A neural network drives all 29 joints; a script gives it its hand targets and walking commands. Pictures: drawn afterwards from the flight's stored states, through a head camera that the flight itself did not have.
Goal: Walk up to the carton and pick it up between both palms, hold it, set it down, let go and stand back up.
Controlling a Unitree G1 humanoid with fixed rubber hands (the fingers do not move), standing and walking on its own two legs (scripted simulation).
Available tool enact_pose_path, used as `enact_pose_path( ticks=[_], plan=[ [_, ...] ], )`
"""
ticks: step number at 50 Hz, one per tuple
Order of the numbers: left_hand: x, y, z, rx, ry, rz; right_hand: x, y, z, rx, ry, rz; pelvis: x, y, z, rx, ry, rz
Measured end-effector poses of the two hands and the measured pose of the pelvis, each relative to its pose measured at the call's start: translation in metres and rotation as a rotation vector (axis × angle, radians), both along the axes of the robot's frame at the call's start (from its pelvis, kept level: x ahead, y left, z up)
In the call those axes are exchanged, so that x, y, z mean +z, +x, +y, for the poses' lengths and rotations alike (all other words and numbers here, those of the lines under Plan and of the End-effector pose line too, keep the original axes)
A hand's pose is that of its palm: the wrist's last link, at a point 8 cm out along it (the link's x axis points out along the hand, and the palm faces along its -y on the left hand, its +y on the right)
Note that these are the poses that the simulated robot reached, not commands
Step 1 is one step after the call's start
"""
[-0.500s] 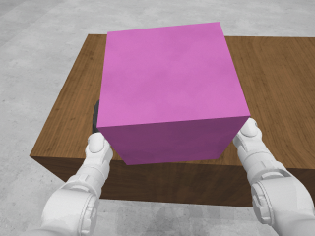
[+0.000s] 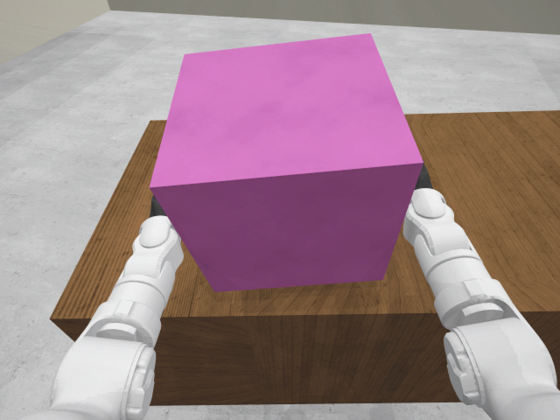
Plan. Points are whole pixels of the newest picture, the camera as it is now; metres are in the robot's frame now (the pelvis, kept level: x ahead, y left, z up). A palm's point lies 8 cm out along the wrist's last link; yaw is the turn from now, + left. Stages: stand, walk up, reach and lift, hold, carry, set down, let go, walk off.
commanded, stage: reach and lift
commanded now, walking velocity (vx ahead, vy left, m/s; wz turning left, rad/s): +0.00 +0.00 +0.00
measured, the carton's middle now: (287, 171) +0.46 -0.01 +0.14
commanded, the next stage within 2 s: hold in 1.32 s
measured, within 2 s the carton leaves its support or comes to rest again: neither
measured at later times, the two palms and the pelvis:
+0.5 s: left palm (150, 215) +0.37 +0.19 +0.14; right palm (422, 200) +0.37 -0.19 +0.16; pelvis -0.01 +0.00 +0.01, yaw +1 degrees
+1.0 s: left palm (135, 181) +0.38 +0.20 +0.19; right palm (419, 172) +0.38 -0.18 +0.19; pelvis +0.00 +0.01 +0.01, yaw +0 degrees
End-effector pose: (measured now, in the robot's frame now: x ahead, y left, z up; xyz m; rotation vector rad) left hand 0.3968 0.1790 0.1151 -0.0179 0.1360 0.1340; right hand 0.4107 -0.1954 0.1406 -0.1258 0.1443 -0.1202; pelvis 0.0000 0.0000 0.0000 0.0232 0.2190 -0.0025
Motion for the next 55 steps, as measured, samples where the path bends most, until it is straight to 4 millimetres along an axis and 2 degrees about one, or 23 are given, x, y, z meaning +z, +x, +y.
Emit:
enact_pose_path(
  ticks=[8,19,28,34,45,52,55],
  plan=[
    [0.022,-0.018,0.005,0.005,-0.056,0.041,0.02,-0.019,0.004,-0.001,0.004,0.039,0.006,-0.003,0.0,0.003,0.007,-0.109],
    [0.026,-0.035,0.014,0.003,-0.054,0.09,0.018,-0.037,0.014,-0.01,0.031,0.084,0.007,-0.014,0.002,0.007,0.013,-0.16],
    [0.031,-0.027,0.004,-0.027,-0.051,0.116,0.016,-0.042,0.004,-0.04,0.04,0.107,0.007,-0.014,0.002,0.007,0.013,-0.159],
    [0.041,-0.022,0.006,-0.025,-0.054,0.109,0.021,-0.038,0.005,-0.04,0.041,0.1,0.007,-0.011,0.002,0.008,0.013,-0.153],
    [0.058,-0.015,0.013,-0.027,-0.04,0.104,0.039,-0.03,0.012,-0.04,0.03,0.092,0.01,-0.003,0.005,0.008,0.01,-0.157],
    [0.081,-0.015,0.02,-0.027,-0.033,0.053,0.059,-0.03,0.019,-0.035,0.029,0.04,0.012,0.0,0.009,0.008,0.004,-0.171],
    [0.082,-0.017,0.022,-0.029,-0.03,0.066,0.061,-0.032,0.021,-0.038,0.03,0.051,0.013,0.0,0.011,0.008,0.001,-0.181]
  ],
)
